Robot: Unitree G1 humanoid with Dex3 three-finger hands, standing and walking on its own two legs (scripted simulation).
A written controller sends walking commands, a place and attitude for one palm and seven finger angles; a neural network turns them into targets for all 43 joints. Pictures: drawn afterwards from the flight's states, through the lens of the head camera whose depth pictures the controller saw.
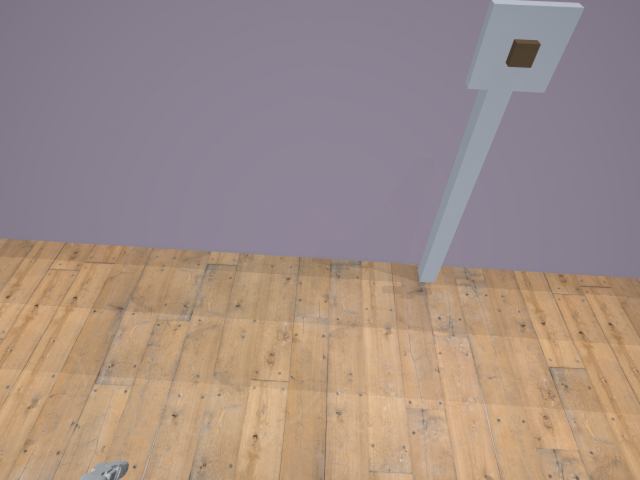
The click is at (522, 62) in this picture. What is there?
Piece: button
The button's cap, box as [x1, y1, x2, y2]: [506, 39, 540, 67]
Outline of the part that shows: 514,39 506,60 507,65 530,67 540,44 537,40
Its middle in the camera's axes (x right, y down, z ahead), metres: +0.44 -0.40 +0.84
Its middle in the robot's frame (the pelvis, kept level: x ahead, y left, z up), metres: +0.93 -0.39 +0.13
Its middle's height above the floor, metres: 0.90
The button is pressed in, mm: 0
